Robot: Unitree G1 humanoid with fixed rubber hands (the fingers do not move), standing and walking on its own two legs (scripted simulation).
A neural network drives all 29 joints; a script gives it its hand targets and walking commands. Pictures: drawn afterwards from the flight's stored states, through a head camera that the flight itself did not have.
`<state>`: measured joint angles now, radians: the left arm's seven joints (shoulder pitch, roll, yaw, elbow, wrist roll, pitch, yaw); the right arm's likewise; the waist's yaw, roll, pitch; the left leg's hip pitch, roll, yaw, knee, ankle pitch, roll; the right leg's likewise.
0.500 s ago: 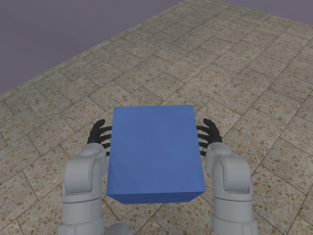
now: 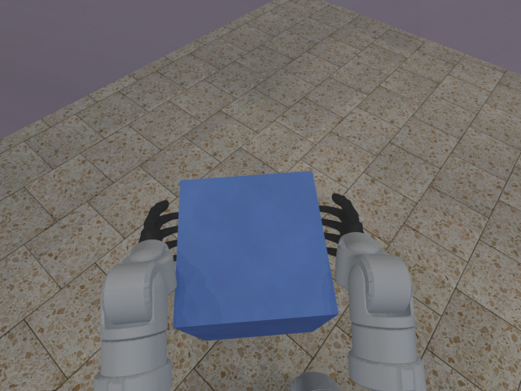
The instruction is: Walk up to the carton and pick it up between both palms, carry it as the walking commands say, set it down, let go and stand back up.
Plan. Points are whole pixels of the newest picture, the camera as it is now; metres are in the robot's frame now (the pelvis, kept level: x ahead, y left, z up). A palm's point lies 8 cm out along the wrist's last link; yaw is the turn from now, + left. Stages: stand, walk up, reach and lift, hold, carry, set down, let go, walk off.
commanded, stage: carry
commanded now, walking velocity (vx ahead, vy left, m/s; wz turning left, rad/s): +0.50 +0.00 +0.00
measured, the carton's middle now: (253, 264) +0.31 +0.00 -0.02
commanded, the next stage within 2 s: none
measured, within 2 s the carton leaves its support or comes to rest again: neither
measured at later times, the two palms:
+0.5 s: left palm (230, 80) +0.64 +0.04 +0.10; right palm (362, 87) +0.65 -0.23 +0.08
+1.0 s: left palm (239, 17) +0.98 +0.02 +0.06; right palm (339, 16) +0.98 -0.25 +0.07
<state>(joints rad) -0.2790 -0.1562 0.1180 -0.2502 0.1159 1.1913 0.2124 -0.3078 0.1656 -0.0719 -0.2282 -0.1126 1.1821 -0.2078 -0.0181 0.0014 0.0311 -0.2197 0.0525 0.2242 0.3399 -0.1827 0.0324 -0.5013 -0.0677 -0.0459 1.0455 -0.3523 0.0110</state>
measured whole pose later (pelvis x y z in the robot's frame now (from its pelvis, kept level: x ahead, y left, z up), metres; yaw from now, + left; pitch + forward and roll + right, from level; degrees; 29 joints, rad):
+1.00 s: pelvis +0.67 -0.12 +0.00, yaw +0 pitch +4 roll +0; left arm -0.32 -0.17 0.13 -0.27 0.11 1.17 0.24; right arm -0.34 0.18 -0.09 -0.25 -0.11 1.17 -0.24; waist -0.01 -0.01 0.09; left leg -0.23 0.06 0.21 0.31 -0.13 0.02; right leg -0.53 -0.04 -0.03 0.86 -0.34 0.03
